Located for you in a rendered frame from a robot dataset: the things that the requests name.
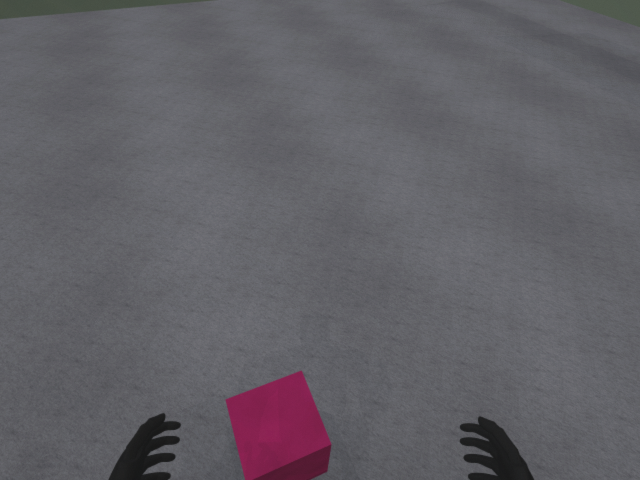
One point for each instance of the carton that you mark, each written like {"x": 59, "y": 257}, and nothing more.
{"x": 278, "y": 431}

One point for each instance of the left robot hand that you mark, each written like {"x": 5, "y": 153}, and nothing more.
{"x": 134, "y": 461}

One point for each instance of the right robot hand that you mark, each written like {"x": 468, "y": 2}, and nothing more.
{"x": 506, "y": 461}

